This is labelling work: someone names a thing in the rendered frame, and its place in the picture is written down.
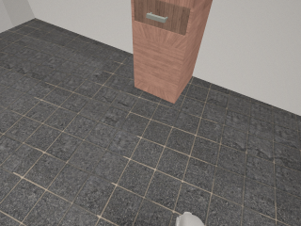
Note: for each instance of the cabinet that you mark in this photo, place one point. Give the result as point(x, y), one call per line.
point(164, 61)

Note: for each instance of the right robot thigh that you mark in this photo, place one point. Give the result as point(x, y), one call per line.
point(188, 220)

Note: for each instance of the handle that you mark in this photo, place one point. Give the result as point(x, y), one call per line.
point(156, 17)

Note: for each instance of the drawer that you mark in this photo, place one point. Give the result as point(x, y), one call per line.
point(177, 16)

